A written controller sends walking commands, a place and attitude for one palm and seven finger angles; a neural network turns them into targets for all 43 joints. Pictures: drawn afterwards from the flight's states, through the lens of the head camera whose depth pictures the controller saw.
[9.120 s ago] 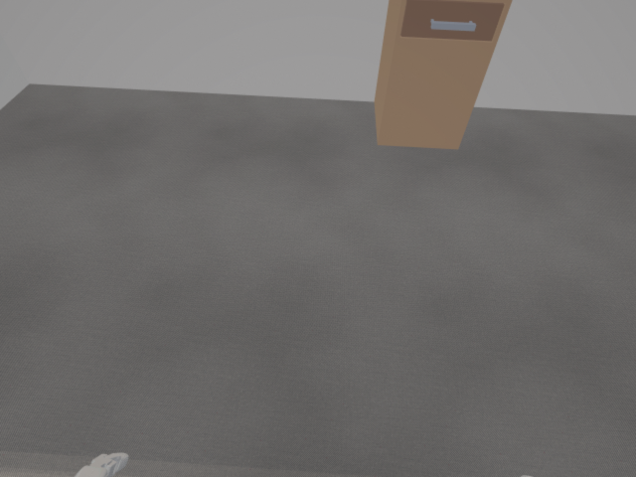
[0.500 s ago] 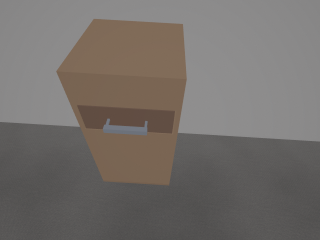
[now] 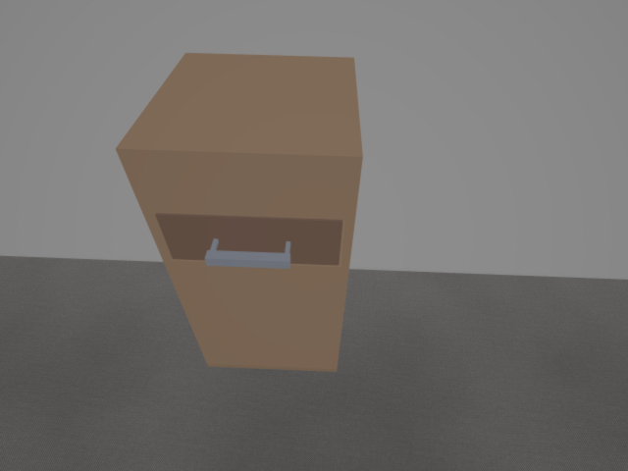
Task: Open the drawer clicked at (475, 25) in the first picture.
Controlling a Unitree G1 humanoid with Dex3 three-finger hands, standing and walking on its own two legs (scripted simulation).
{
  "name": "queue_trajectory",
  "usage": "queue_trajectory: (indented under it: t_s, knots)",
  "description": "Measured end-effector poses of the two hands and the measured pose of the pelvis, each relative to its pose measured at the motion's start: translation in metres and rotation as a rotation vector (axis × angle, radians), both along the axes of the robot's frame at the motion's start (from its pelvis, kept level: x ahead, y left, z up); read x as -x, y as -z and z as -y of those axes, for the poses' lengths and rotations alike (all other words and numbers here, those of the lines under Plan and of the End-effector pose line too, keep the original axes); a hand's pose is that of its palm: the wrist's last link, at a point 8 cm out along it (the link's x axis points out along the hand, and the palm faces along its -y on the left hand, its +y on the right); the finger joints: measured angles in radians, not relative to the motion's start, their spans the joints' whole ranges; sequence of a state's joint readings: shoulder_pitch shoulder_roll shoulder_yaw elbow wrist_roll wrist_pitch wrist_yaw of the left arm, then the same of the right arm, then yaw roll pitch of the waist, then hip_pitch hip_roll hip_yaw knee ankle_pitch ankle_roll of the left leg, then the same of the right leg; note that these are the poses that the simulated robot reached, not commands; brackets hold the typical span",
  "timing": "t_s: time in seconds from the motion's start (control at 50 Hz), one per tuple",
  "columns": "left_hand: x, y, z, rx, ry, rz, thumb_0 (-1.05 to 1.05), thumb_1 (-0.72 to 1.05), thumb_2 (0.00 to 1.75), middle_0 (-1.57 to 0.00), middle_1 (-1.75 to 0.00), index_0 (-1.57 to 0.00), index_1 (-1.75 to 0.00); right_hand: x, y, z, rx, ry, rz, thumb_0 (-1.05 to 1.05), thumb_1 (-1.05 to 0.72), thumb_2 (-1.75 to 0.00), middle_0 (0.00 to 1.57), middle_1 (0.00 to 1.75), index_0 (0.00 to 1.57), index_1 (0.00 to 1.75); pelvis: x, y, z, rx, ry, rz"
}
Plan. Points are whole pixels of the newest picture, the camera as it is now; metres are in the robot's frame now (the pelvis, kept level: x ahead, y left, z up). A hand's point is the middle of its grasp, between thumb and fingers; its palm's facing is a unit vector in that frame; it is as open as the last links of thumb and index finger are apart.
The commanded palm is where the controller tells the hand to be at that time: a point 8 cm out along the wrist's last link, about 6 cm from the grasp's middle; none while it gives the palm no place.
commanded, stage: look again from close up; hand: left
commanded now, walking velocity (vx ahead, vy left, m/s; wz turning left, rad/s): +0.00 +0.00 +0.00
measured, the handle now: (250, 251) +0.57 +0.17 -0.13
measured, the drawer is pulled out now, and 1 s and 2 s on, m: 0.00 0.00 0.00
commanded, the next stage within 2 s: shuffle to correct the standing spot in 0.12 s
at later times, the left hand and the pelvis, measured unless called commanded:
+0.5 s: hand out of the picture -0.05 +0.13 -0.18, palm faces +0.07 -0.99 -0.15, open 7.4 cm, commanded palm none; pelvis -0.01 -0.02 +0.00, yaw +0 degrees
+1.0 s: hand out of the picture +0.06 +0.12 -0.18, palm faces +0.08 -0.98 -0.20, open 7.3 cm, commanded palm none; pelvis +0.06 -0.05 +0.00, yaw +2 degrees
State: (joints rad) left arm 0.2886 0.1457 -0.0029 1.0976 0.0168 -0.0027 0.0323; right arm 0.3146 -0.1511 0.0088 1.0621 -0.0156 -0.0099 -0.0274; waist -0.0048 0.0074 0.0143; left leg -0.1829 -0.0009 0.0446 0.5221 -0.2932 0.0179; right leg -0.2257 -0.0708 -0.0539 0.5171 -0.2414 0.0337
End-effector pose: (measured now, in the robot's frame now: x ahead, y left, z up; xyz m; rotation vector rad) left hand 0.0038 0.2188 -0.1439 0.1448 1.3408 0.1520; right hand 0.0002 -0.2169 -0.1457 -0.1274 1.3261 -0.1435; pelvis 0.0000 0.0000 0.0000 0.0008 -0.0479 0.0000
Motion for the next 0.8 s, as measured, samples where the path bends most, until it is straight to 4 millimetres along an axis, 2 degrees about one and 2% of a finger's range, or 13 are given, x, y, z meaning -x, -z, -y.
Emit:
queue_trajectory:
  t_s: [0.12,0.3,0.44,0.54,0.62,0.7,0.74,0.8]
  knots:
    - [0.008,-0.002,0.003,0.003,-0.005,0.005,0.00,0.91,0.90,-0.20,-0.29,-0.20,-0.30,0.009,-0.002,0.002,-0.003,-0.001,-0.003,0.01,-0.92,-0.90,0.20,0.30,0.20,0.30,0.008,-0.002,0.003,-0.002,-0.001,0.003]
    - [0.035,0.000,0.017,0.027,-0.020,-0.034,0.00,0.91,0.90,-0.20,-0.29,-0.20,-0.30,0.031,-0.001,0.005,-0.012,0.005,-0.044,0.00,-0.91,-0.90,0.20,0.30,0.20,0.30,0.016,-0.002,0.009,-0.004,-0.001,0.000]
    - [0.054,0.003,0.030,0.047,-0.045,-0.085,0.00,0.91,0.90,-0.20,-0.29,-0.20,-0.30,0.045,0.001,0.013,-0.013,0.026,-0.094,0.00,-0.91,-0.90,0.20,0.30,0.20,0.30,0.011,0.000,0.018,-0.003,0.001,-0.013]
    - [0.060,0.005,0.041,0.052,-0.069,-0.112,0.00,0.91,0.90,-0.20,-0.29,-0.20,-0.30,0.043,0.005,0.021,-0.014,0.033,-0.110,0.00,-0.91,-0.90,0.20,0.30,0.20,0.30,0.000,0.004,0.027,-0.006,-0.001,-0.016]
    - [0.059,0.008,0.049,0.060,-0.100,-0.123,0.00,0.91,0.90,-0.20,-0.29,-0.20,-0.30,0.030,0.006,0.025,-0.011,0.021,-0.112,0.00,-0.91,-0.90,0.20,0.30,0.19,0.30,-0.011,0.007,0.030,0.007,-0.011,-0.023]
    - [0.053,0.012,0.053,0.082,-0.103,-0.150,0.00,0.91,0.90,-0.20,-0.29,-0.20,-0.30,0.008,0.004,0.023,-0.002,0.020,-0.075,0.00,-0.91,-0.90,0.20,0.30,0.19,0.30,-0.025,0.008,0.029,-0.003,-0.006,-0.025]
    - [0.043,0.012,0.054,0.088,-0.079,-0.166,0.00,0.91,0.90,-0.20,-0.29,-0.20,-0.30,-0.001,0.003,0.021,-0.002,0.036,-0.047,0.00,-0.91,-0.90,0.20,0.30,0.19,0.30,-0.032,0.007,0.030,-0.009,0.006,-0.031]
    - [0.014,0.008,0.056,0.079,-0.049,-0.140,0.00,0.91,0.90,-0.20,-0.29,-0.20,-0.30,-0.005,0.003,0.020,-0.014,0.055,-0.052,0.00,-0.91,-0.90,0.20,0.30,0.19,0.30,-0.041,0.004,0.035,-0.012,0.013,-0.036]
